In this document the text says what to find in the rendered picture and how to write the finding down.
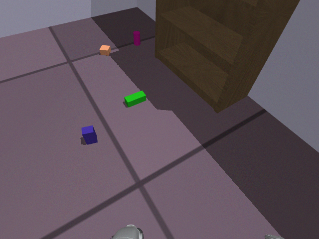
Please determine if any bookshelf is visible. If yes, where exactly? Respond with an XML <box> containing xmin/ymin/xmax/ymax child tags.
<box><xmin>155</xmin><ymin>0</ymin><xmax>300</xmax><ymax>113</ymax></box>

